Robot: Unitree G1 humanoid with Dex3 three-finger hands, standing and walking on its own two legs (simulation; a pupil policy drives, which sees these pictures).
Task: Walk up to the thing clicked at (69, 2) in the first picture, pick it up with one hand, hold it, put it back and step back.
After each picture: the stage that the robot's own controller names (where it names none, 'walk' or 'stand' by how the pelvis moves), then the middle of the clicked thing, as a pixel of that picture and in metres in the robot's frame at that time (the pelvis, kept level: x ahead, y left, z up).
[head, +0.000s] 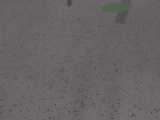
stand; out of the picture +2.38 +0.15 -0.66
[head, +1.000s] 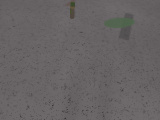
walk; (72, 10) +2.23 +0.07 -0.64
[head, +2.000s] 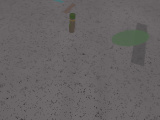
walk; (72, 23) +1.60 +0.05 -0.65
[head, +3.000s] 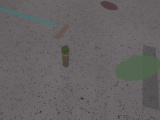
walk; (65, 57) +1.06 +0.10 -0.65
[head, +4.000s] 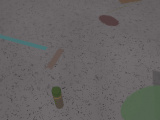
walk; (58, 98) +0.63 +0.18 -0.63
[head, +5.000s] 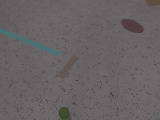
stand; (65, 118) +0.42 +0.16 -0.63
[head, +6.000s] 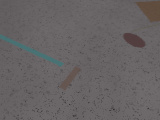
stand; out of the picture +0.39 +0.12 -0.65
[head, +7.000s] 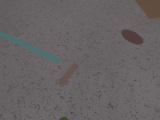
stand; out of the picture +0.39 +0.12 -0.65
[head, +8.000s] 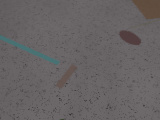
stand; out of the picture +0.39 +0.13 -0.66
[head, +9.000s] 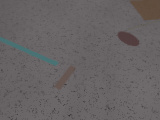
stand; out of the picture +0.38 +0.14 -0.66
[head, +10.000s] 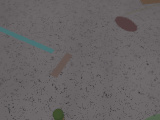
go down; (59, 119) +0.39 +0.14 -0.64
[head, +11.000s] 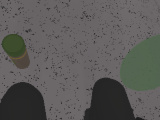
go down; (18, 54) +0.45 +0.22 -0.25
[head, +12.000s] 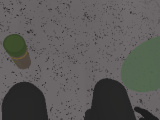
close in; (19, 54) +0.45 +0.22 -0.24
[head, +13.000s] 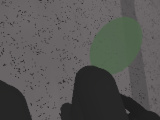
close in; out of the picture +0.42 +0.27 -0.15
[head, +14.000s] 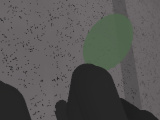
lift; out of the picture +0.41 +0.27 -0.15
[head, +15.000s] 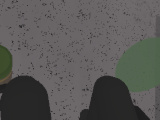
lift; out of the picture +0.32 +0.26 -0.08
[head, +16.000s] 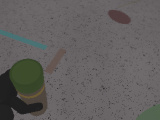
hold; (33, 93) +0.30 +0.15 +0.06
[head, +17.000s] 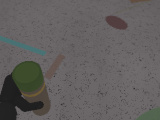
hold; (35, 93) +0.31 +0.15 +0.03
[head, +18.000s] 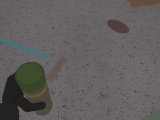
hold; (37, 93) +0.30 +0.15 +0.04
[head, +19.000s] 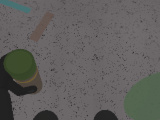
crouch; (28, 76) +0.36 +0.17 -0.03
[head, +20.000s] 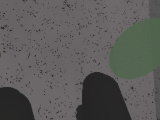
lower; out of the picture +0.46 +0.24 -0.08
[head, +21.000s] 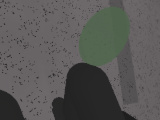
lower; out of the picture +0.43 +0.30 -0.16
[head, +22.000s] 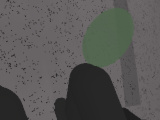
lower; out of the picture +0.42 +0.29 -0.16
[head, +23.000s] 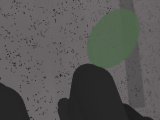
lower; out of the picture +0.41 +0.29 -0.16
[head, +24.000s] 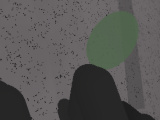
lower; out of the picture +0.40 +0.28 -0.16
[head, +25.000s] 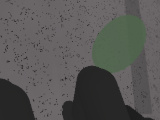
open; out of the picture +0.40 +0.26 -0.17
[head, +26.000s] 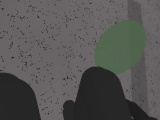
stand; out of the picture +0.40 +0.26 -0.17
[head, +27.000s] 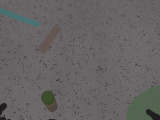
stand; (50, 102) +0.40 +0.18 -0.50
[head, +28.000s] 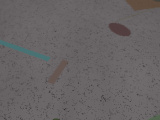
stand; out of the picture +0.38 +0.16 -0.60
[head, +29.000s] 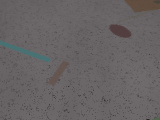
stand; out of the picture +0.37 +0.16 -0.60
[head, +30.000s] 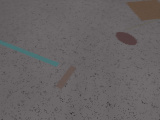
stand; out of the picture +0.40 +0.14 -0.65
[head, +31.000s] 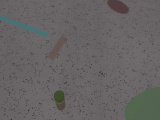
walk; (60, 101) +0.46 +0.12 -0.64
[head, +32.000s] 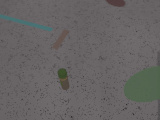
walk; (63, 79) +0.69 +0.18 -0.63
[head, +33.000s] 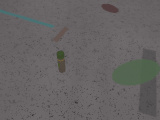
stand; (61, 62) +1.01 +0.19 -0.63
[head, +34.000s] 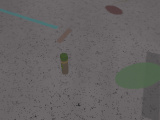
stand; (64, 64) +0.99 +0.15 -0.65
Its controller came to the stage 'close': yes
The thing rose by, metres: 0.68
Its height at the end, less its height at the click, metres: +0.00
